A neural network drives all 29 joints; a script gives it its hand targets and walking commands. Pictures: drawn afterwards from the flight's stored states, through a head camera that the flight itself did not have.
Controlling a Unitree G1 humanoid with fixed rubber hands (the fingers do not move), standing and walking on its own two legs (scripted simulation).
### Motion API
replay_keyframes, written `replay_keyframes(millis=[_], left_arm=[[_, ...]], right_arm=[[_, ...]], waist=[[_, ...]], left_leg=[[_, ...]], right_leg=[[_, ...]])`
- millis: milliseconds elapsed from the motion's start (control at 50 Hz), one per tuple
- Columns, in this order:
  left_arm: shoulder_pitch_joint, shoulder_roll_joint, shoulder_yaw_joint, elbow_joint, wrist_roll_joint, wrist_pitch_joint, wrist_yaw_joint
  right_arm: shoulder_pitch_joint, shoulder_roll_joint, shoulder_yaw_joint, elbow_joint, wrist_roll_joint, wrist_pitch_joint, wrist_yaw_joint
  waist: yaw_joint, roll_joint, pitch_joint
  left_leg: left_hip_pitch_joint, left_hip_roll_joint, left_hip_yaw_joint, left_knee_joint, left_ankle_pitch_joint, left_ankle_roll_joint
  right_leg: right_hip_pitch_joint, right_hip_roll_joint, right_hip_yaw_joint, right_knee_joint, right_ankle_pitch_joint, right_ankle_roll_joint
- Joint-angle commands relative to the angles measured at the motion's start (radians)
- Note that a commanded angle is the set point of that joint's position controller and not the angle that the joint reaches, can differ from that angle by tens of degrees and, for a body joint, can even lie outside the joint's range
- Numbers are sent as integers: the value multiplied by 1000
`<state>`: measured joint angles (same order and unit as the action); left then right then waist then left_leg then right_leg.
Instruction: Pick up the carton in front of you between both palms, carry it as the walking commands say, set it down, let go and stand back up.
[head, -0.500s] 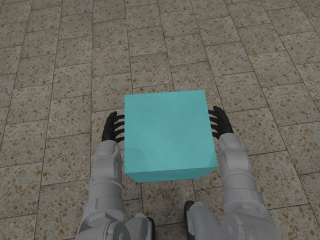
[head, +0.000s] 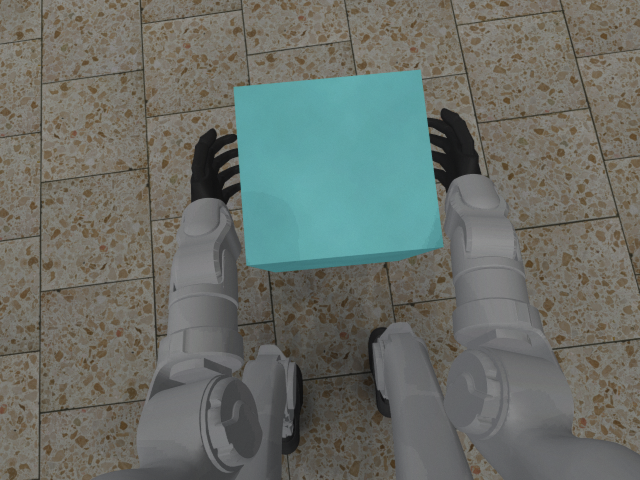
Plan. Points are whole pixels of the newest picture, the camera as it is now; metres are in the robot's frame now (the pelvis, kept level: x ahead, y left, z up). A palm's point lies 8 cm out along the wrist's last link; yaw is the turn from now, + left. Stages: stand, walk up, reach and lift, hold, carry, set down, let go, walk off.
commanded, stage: set down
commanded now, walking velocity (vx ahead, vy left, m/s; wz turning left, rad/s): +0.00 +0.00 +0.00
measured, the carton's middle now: (333, 191) +0.46 -0.03 -0.15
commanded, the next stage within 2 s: none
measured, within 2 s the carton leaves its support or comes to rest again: rests again in 1.30 s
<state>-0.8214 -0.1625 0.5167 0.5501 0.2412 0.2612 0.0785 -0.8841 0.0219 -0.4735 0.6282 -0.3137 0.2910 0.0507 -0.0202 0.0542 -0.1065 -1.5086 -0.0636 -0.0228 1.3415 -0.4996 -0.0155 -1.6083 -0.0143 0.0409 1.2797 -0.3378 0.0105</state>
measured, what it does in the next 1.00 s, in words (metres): lowers itself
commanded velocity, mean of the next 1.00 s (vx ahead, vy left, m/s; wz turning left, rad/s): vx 0.00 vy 0.00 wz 0.00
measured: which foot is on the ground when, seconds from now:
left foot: down 0.00-1.00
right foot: down 0.00-1.00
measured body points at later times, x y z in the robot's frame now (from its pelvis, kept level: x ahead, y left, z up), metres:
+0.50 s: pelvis -0.02 -0.01 -0.13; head +0.30 -0.05 +0.19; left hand +0.51 +0.11 -0.24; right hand +0.50 -0.19 -0.25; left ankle +0.05 +0.12 -0.58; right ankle +0.11 -0.13 -0.58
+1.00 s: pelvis -0.03 +0.00 -0.22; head +0.36 -0.03 +0.01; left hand +0.55 +0.10 -0.40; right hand +0.54 -0.20 -0.40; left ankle +0.05 +0.12 -0.58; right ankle +0.11 -0.13 -0.58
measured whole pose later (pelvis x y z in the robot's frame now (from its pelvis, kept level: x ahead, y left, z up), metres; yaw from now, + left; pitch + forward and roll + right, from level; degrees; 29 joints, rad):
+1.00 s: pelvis -0.03 +0.00 -0.22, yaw +2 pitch +42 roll +2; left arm -1.44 0.17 0.27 0.82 -0.04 0.26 0.19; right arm -1.46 -0.30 -0.29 0.85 -0.05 0.29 -0.06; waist -0.06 0.06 0.32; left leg -2.19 -0.11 -0.01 2.13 -0.69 -0.04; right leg -2.31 -0.02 0.05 2.04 -0.48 0.02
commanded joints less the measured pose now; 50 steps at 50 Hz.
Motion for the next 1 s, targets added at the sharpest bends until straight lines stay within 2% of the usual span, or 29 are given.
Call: replay_keyframes(millis=[0,120,200,320,460,560,680,900,980], left_arm=[[-646,-833,-546,64,-102,-11,-246],[-741,-803,-574,57,-151,-10,-255],[-799,-785,-596,51,-188,4,-262],[-885,-757,-598,67,-218,22,-272],[-984,-712,-558,102,-218,22,-260],[-1053,-669,-542,121,-224,13,-241],[-1140,-621,-572,125,-265,-4,-213],[-1291,-529,-657,123,-376,-43,-169],[-1351,-520,-706,69,-431,-52,-153]], right_arm=[[-537,900,504,52,117,-9,213],[-645,912,581,-1,178,0,177],[-698,902,608,-19,204,14,154],[-771,866,592,-6,212,29,134],[-871,800,540,34,214,28,138],[-939,742,517,65,228,19,149],[-1019,669,522,84,271,2,160],[-1161,541,555,103,380,-41,163],[-1226,529,587,57,432,-47,159]], waist=[[-17,-67,-886],[2,-128,-1063],[-1,-144,-1129],[-19,-125,-1136],[-30,-93,-1080],[-35,-79,-1049],[-52,-67,-1043],[-88,-46,-1032],[-99,-46,-1143]], left_leg=[[82,-132,47,-105,178,-24],[-76,-147,74,27,188,-19],[-164,-150,89,101,178,-20],[-268,-145,102,188,151,-24],[-334,-136,107,269,110,-21],[-346,-129,105,330,96,-19],[-314,-120,102,413,115,-20],[-255,-108,101,569,202,-24],[-198,-110,102,612,267,-26]], right_leg=[[665,151,-51,15,237,-8],[684,150,-43,132,311,15],[684,146,-42,197,334,22],[620,138,-46,278,321,17],[487,130,-60,367,269,10],[396,122,-74,439,242,7],[332,106,-91,534,250,5],[318,81,-102,701,341,-4],[410,78,-104,753,434,-10]])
